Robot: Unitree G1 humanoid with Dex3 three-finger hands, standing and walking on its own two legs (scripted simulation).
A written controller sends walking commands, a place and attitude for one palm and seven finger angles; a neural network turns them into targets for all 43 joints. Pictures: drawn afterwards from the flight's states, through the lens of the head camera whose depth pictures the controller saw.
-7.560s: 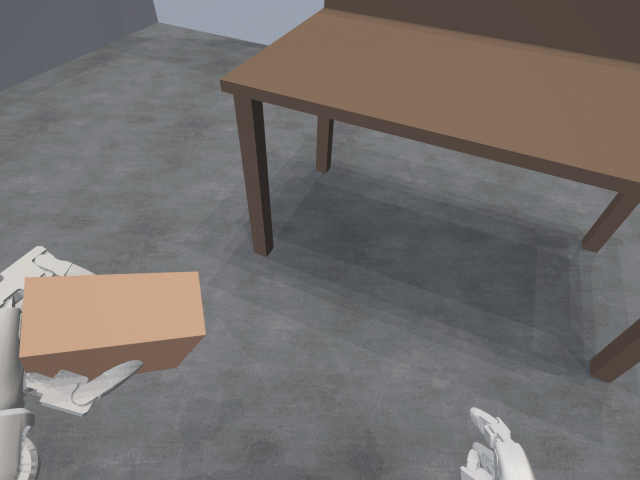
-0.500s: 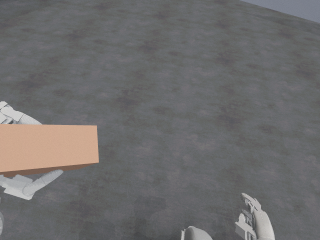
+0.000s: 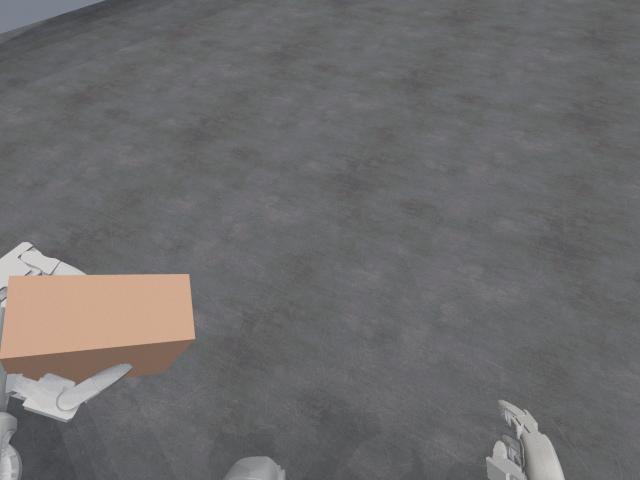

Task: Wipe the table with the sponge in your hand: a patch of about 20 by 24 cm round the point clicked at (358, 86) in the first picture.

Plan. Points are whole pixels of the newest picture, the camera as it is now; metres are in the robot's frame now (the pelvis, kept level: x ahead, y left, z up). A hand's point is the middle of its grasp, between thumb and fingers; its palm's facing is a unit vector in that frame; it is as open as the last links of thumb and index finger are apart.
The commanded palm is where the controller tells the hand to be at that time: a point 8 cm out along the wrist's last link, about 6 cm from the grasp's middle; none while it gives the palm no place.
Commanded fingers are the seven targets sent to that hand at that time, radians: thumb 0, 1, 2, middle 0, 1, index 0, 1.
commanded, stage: turn to face it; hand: left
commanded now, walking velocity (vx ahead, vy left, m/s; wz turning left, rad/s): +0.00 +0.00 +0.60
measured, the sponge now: (128, 331) +0.23 +0.19 +0.14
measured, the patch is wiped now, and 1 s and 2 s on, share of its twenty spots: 0.00 0.00 0.00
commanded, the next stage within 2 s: none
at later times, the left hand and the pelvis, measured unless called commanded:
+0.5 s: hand out of the picture +0.04 +0.26 +0.18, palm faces +0.60 -0.62 -0.51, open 10.4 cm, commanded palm -0.02 +0.29 +0.17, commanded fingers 0.00 0.10 1.30 -1.20 -1.60 -1.20 -1.60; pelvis -0.09 -0.02 -0.02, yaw +18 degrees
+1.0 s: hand out of the picture -0.12 +0.22 +0.17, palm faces +0.80 -0.44 -0.42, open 10.4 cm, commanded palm -0.20 +0.23 +0.17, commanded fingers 0.00 0.10 1.30 -1.20 -1.60 -1.20 -1.60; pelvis -0.17 -0.09 -0.01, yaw +35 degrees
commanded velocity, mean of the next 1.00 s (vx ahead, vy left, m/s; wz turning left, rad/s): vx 0.00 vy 0.00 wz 0.60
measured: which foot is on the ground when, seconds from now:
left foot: up 0.00-0.18, down 0.20-0.54, up 0.56-1.00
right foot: down 0.00-0.20, up 0.22-0.52, down 0.54-1.00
